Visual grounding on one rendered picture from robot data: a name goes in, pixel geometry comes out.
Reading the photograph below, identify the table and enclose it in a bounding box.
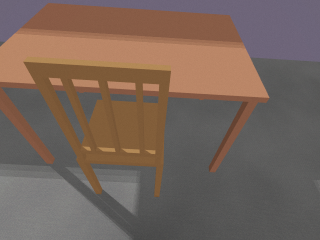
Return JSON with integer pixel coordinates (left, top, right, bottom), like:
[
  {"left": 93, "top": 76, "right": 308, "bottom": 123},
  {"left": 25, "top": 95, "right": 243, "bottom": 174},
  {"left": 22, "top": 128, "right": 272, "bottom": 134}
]
[{"left": 0, "top": 3, "right": 270, "bottom": 173}]

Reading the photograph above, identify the chair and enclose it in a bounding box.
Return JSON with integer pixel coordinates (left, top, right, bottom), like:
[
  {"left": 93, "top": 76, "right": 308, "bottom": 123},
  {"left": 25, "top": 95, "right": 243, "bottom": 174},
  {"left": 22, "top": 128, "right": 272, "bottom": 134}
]
[{"left": 23, "top": 56, "right": 171, "bottom": 197}]

